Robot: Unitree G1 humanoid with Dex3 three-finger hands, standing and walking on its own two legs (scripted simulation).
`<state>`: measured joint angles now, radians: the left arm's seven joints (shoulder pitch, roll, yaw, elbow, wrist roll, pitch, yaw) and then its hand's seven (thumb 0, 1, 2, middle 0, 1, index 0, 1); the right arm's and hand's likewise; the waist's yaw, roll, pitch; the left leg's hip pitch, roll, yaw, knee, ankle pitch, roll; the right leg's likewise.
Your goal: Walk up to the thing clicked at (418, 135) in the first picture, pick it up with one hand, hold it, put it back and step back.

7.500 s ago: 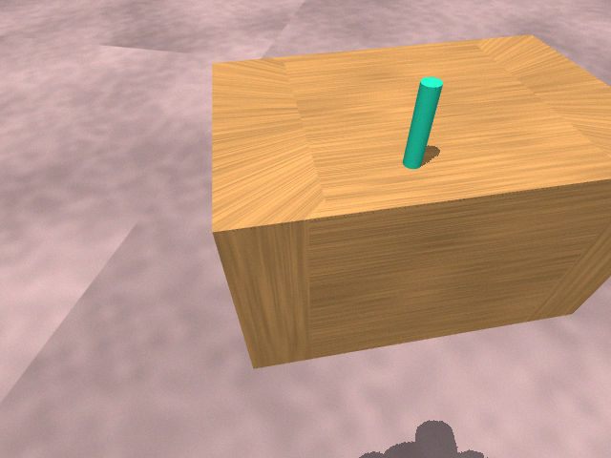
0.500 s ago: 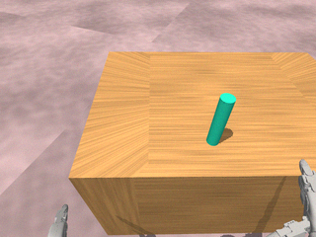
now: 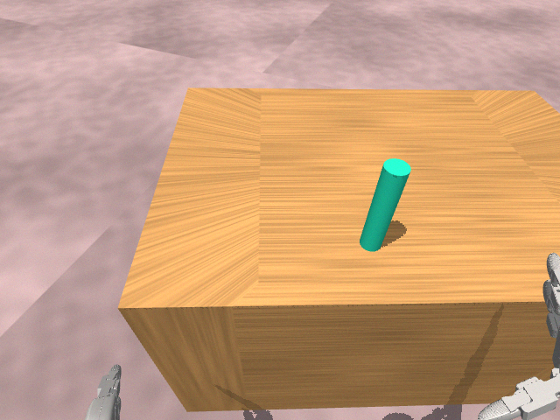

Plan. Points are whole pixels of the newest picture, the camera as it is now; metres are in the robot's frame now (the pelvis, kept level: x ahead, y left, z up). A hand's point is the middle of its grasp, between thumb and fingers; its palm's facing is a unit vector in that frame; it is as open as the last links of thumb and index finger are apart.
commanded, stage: rise first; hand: right
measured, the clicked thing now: (382, 209) +0.47 -0.19 +0.02
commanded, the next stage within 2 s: go down in 0.02 s
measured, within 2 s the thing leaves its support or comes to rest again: neither
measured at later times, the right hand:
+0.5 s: hand (535, 313) +0.22 -0.29 +0.10, palm faces +0.35 +0.88 -0.33, open 17.6 cm
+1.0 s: hand (541, 260) +0.29 -0.34 +0.10, palm faces +0.16 +0.98 -0.07, open 17.7 cm
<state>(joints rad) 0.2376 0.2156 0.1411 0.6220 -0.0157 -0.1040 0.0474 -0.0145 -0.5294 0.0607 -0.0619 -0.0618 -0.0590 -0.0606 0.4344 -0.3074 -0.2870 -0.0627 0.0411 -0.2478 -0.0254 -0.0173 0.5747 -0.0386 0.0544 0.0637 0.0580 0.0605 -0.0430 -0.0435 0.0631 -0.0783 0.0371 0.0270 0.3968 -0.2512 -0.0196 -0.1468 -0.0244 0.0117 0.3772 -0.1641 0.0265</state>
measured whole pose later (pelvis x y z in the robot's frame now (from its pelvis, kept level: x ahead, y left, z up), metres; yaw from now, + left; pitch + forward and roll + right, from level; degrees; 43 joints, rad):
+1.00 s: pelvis +0.00 -0.01 -0.01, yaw +0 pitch +2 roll +1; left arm 0.18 0.24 0.01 0.73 -0.03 -0.18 0.18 -0.01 -0.53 0.04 -0.06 -0.05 -0.06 -0.05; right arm -0.20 -0.57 -0.56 0.66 0.30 -0.21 0.53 -0.02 0.59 -0.04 0.04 0.06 0.04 0.05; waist 0.01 0.01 -0.02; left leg -0.24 0.03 0.02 0.47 -0.27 -0.03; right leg -0.32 -0.03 0.01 0.50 -0.21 0.02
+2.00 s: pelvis +0.01 -0.01 -0.02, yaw +0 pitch +8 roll +2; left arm 0.20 0.26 -0.03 0.70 -0.01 -0.24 0.22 -0.01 -0.54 0.06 -0.07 -0.06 -0.06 -0.06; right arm -0.41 -0.75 -0.62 0.94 0.30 -0.18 0.67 -0.02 0.49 -0.05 0.06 0.05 0.05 0.04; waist 0.05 0.02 -0.07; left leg -0.40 0.02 0.03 0.59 -0.33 -0.03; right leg -0.50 -0.04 0.02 0.65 -0.28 0.01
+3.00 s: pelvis +0.00 -0.01 -0.02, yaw +0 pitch +8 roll +2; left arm 0.24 0.26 -0.05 0.63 0.00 -0.26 0.22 -0.01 -0.53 0.05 -0.06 -0.05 -0.06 -0.05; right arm -0.41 -0.75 -0.63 0.93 0.28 -0.16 0.67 -0.02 0.48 -0.05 0.07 0.05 0.06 0.05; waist 0.05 0.01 -0.09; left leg -0.42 0.02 0.03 0.63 -0.34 -0.03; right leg -0.53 -0.04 0.03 0.69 -0.30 0.01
